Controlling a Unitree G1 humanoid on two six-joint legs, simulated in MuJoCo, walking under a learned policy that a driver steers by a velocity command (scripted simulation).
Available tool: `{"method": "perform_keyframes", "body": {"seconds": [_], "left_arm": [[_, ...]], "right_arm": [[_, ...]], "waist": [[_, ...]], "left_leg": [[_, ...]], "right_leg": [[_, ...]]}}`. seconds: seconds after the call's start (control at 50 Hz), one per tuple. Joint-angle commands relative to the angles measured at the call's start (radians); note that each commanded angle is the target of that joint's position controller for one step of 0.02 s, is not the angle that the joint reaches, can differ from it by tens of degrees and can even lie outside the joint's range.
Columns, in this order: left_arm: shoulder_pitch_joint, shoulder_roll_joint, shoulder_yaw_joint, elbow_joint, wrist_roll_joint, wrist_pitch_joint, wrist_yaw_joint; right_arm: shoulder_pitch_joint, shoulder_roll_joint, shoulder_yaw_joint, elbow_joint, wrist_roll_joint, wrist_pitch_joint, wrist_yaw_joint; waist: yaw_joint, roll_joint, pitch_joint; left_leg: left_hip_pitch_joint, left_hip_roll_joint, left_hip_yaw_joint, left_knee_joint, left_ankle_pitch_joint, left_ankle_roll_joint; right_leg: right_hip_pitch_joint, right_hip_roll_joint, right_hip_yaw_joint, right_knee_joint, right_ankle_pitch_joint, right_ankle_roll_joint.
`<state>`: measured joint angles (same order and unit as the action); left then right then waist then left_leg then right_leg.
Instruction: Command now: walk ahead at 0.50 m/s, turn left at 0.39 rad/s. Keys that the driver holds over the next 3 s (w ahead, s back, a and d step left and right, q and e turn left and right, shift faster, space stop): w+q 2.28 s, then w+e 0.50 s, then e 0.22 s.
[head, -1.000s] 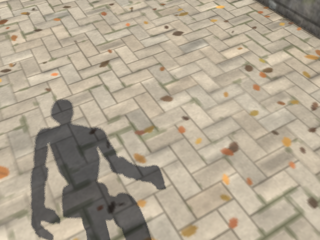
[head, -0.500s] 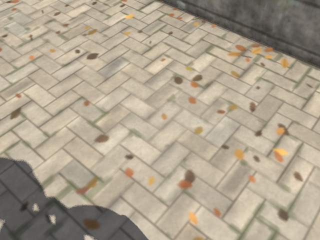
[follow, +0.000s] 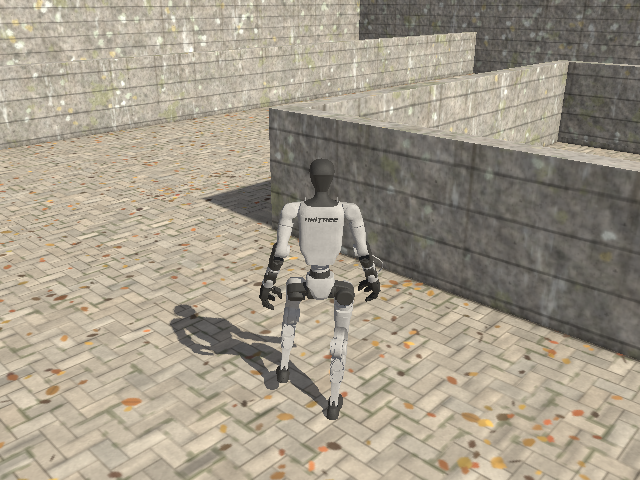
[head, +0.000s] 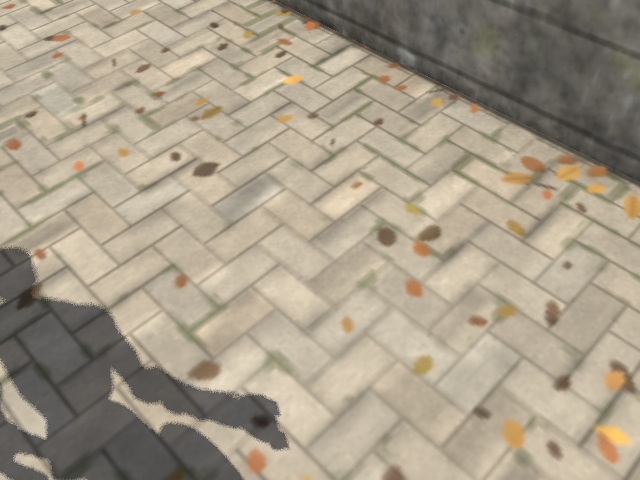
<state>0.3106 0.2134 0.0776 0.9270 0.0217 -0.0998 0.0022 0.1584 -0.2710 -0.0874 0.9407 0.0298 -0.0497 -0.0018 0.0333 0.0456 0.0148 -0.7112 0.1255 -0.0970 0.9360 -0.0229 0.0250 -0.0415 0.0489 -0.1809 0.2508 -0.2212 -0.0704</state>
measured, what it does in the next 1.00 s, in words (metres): walks ahead, turning left: left foot, then right foot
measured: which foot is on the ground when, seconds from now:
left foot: up 0.00-0.22, down 0.24-0.72, up 0.74-1.00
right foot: down 0.00-0.26, up 0.28-0.70, down 0.72-1.00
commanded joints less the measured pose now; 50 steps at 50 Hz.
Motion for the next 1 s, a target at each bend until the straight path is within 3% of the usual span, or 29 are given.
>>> {"method": "perform_keyframes", "body": {"seconds": [0.02, 0.1, 0.14, 0.2, 0.22, 0.24, 0.26, 0.28, 0.3, 0.32, 0.34, 0.36, 0.38, 0.42, 0.48, 0.54, 0.62, 0.68, 0.7, 0.72, 0.74, 0.76, 0.78, 0.8, 0.82, 0.84, 0.88, 0.92, 1.0], "left_arm": [[-0.041, 0.146, 0.027, -0.054, -0.004, -0.016, 0.018], [0.034, 0.158, 0.032, -0.019, -0.017, 0.005, 0.027], [0.039, 0.170, 0.036, -0.015, -0.024, 0.022, 0.029], [-0.003, 0.220, 0.046, -0.033, -0.034, 0.043, 0.041], [-0.023, 0.237, 0.048, -0.039, -0.035, 0.050, 0.043], [-0.052, 0.241, 0.046, -0.048, -0.042, 0.050, 0.042], [-0.038, 0.192, 0.030, -0.070, -0.017, 0.036, 0.039], [0.025, 0.064, -0.007, -0.121, -0.014, -0.002, 0.021], [-0.083, 0.145, 0.005, -0.145, -0.055, -0.048, 0.002], [-0.140, 0.160, 0.007, -0.165, -0.080, -0.065, -0.005], [-0.148, 0.153, 0.008, -0.155, -0.065, -0.070, 0.001], [-0.148, 0.171, 0.020, -0.147, -0.034, -0.061, 0.010], [-0.127, 0.174, 0.026, -0.144, -0.025, -0.045, 0.010], [-0.124, 0.155, 0.025, -0.157, -0.014, -0.020, 0.014], [-0.233, 0.126, 0.013, -0.200, -0.006, -0.006, 0.019], [-0.339, 0.099, -0.002, -0.230, -0.012, -0.011, 0.008], [-0.411, 0.133, 0.002, -0.269, -0.030, -0.025, -0.010], [-0.364, 0.174, 0.016, -0.266, -0.033, -0.045, -0.021], [-0.285, 0.189, 0.025, -0.246, -0.030, -0.051, -0.019], [-0.164, 0.226, 0.040, -0.224, -0.015, -0.057, -0.014], [0.007, 0.286, 0.053, -0.209, -0.006, -0.053, -0.006], [0.058, 0.340, 0.066, -0.169, -0.002, -0.040, -0.015], [0.012, 0.225, 0.041, -0.200, -0.023, -0.034, -0.017], [-0.035, 0.168, 0.025, -0.212, -0.026, -0.025, -0.011], [-0.083, 0.161, 0.017, -0.216, -0.016, -0.017, -0.010], [-0.110, 0.144, 0.011, -0.207, -0.012, -0.013, -0.009], [-0.118, 0.134, 0.008, -0.194, -0.009, -0.018, -0.008], [-0.107, 0.154, 0.015, -0.178, -0.017, -0.026, -0.008], [-0.094, 0.198, 0.029, -0.158, -0.015, -0.021, -0.003]], "right_arm": [[-0.064, -0.025, 0.003, -0.064, -0.008, -0.010, 0.015], [-0.172, -0.005, 0.019, -0.122, -0.010, -0.010, 0.040], [-0.201, -0.006, 0.021, -0.154, -0.008, -0.010, 0.057], [-0.120, -0.057, -0.003, -0.171, -0.001, -0.005, 0.070], [-0.013, -0.099, -0.023, -0.155, 0.003, -0.003, 0.068], [0.146, -0.158, -0.056, -0.121, 0.004, -0.001, 0.056], [0.256, -0.248, -0.082, -0.099, -0.002, 0.010, 0.031], [0.200, -0.294, -0.083, -0.131, -0.005, 0.000, 0.032], [0.235, -0.223, -0.057, -0.132, -0.017, -0.007, 0.036], [0.201, -0.162, -0.044, -0.134, -0.017, -0.018, 0.034], [0.124, -0.125, -0.033, -0.148, -0.010, -0.028, 0.038], [0.066, -0.090, -0.023, -0.165, -0.011, -0.033, 0.035], [0.040, -0.078, -0.015, -0.182, -0.018, -0.033, 0.029], [0.047, -0.109, -0.020, -0.190, -0.016, -0.035, 0.017], [0.091, -0.156, -0.032, -0.191, -0.012, -0.032, -0.004], [0.133, -0.155, -0.033, -0.190, -0.007, -0.019, -0.012], [0.191, -0.144, -0.030, -0.178, -0.001, -0.007, -0.013], [0.184, -0.146, -0.032, -0.189, -0.007, 0.002, -0.022], [0.163, -0.137, -0.028, -0.200, -0.008, 0.004, -0.022], [0.145, -0.099, -0.014, -0.217, -0.014, 0.000, -0.018], [0.160, -0.047, 0.007, -0.242, -0.034, -0.003, -0.016], [0.320, -0.015, 0.018, -0.267, 0.007, -0.013, -0.013], [0.294, -0.133, -0.001, -0.233, 0.018, -0.010, -0.017], [0.178, -0.177, -0.014, -0.251, 0.007, -0.003, -0.015], [0.129, -0.161, -0.014, -0.262, -0.004, 0.002, -0.016], [0.101, -0.146, -0.017, -0.276, -0.014, 0.002, -0.012], [0.122, -0.104, -0.014, -0.284, 0.001, 0.011, -0.002], [0.103, -0.077, -0.008, -0.305, 0.001, 0.021, 0.000], [0.041, -0.066, 0.000, -0.336, -0.004, 0.023, 0.009]], "waist": [[-0.004, -0.092, 0.053], [0.036, -0.078, 0.098], [0.031, -0.086, 0.100], [-0.048, -0.148, 0.010], [-0.111, -0.161, -0.050], [-0.201, -0.134, -0.131], [-0.212, 0.033, -0.213], [-0.094, 0.216, -0.311], [-0.158, 0.090, -0.345], [-0.148, 0.047, -0.225], [-0.091, -0.058, -0.124], [-0.056, -0.069, -0.093], [-0.027, -0.057, -0.080], [-0.007, -0.045, -0.059], [-0.035, -0.019, -0.024], [-0.083, 0.025, -0.020], [-0.114, 0.052, -0.023], [-0.075, 0.087, -0.033], [-0.029, 0.095, -0.060], [0.031, 0.073, -0.152], [0.086, -0.060, -0.304], [-0.003, -0.442, -0.388], [0.026, -0.279, -0.286], [0.053, -0.175, -0.159], [0.032, -0.101, -0.090], [0.013, -0.099, -0.038], [-0.017, -0.148, -0.024], [-0.020, -0.139, -0.013], [-0.012, -0.109, -0.008]], "left_leg": [[0.003, -0.002, 0.038, -0.144, 0.133, 0.002], [-0.062, -0.018, 0.099, -0.257, 0.093, 0.028], [-0.061, -0.039, 0.143, -0.287, 0.013, 0.048], [0.139, -0.136, 0.235, -0.280, -0.141, 0.104], [0.279, -0.171, 0.245, -0.289, -0.170, 0.131], [0.526, -0.202, 0.221, -0.380, -0.100, 0.171], [0.808, -0.031, -0.064, -0.401, -0.099, 0.232], [1.073, 0.196, -0.685, -0.568, -0.232, 0.444], [1.103, 0.200, -0.713, -0.656, -0.253, 0.411], [1.007, 0.169, -0.547, -0.649, -0.206, 0.364], [0.839, 0.117, -0.415, -0.650, -0.096, 0.323], [0.717, 0.078, -0.326, -0.659, -0.008, 0.296], [0.635, 0.056, -0.287, -0.682, 0.044, 0.292], [0.545, 0.039, -0.246, -0.707, 0.124, 0.293], [0.470, -0.011, -0.166, -0.717, 0.164, 0.263], [0.440, -0.065, -0.127, -0.689, 0.078, 0.207], [0.521, -0.026, -0.225, -0.620, -0.026, 0.186], [0.596, 0.010, -0.316, -0.526, -0.014, 0.169], [0.587, -0.014, -0.313, -0.466, 0.040, 0.150], [0.528, -0.065, -0.269, -0.308, 0.069, 0.117], [0.379, -0.146, -0.162, -0.016, -0.150, 0.073], [0.025, -0.237, -0.084, 0.268, -0.598, 0.023], [-0.082, -0.148, -0.110, 0.382, -0.541, 0.012], [-0.103, -0.116, -0.076, 0.397, -0.441, 0.007], [-0.061, -0.081, -0.048, 0.374, -0.369, 0.001], [-0.041, -0.054, -0.048, 0.325, -0.326, 0.000], [0.022, -0.018, -0.028, 0.271, -0.293, 0.001], [-0.001, -0.003, -0.014, 0.225, -0.266, -0.010], [-0.044, 0.007, 0.001, 0.058, -0.106, -0.029]], "right_leg": [[-0.043, -0.272, 0.051, -0.147, 0.302, -0.074], [0.106, -0.317, -0.001, -0.106, 0.396, -0.070], [0.169, -0.338, -0.026, -0.048, 0.523, -0.066], [0.192, -0.342, -0.060, 0.153, 1.015, -0.038], [0.167, -0.333, -0.063, 0.302, 1.091, -0.025], [0.064, -0.290, -0.076, 0.527, 0.995, 0.009], [-0.210, -0.220, -0.069, 0.858, 0.461, 0.055], [-0.612, 0.026, 0.110, 1.198, -0.347, 0.112], [-0.723, -0.019, 0.300, 1.239, -0.331, 0.075], [-0.775, -0.070, 0.293, 1.183, -0.253, 0.047], [-0.736, -0.119, 0.283, 1.077, -0.183, 0.042], [-0.661, -0.150, 0.277, 0.986, -0.143, 0.049], [-0.599, -0.167, 0.278, 0.948, -0.117, 0.060], [-0.564, -0.172, 0.258, 0.853, -0.093, 0.094], [-0.568, -0.144, 0.225, 0.634, 0.067, 0.134], [-0.494, -0.086, 0.211, 0.390, 0.266, 0.134], [-0.463, -0.051, 0.236, 0.257, 0.290, 0.118], [-0.405, -0.046, 0.249, 0.212, 0.175, 0.079], [-0.300, -0.039, 0.232, 0.174, 0.176, 0.055], [-0.096, -0.102, 0.274, 0.191, 0.180, 0.010], [0.181, -0.284, 0.465, 0.210, 0.129, -0.049], [0.432, -0.485, 0.962, 0.093, -0.112, -0.211], [0.366, -0.468, 0.959, 0.054, -0.321, -0.179], [0.234, -0.422, 0.776, 0.044, -0.284, -0.130], [0.100, -0.379, 0.652, 0.025, -0.148, -0.108], [0.011, -0.342, 0.564, 0.002, -0.048, -0.104], [-0.070, -0.302, 0.437, -0.046, 0.044, -0.097], [-0.082, -0.308, 0.362, -0.080, 0.123, -0.117], [-0.041, -0.310, 0.224, -0.100, 0.262, -0.121]]}}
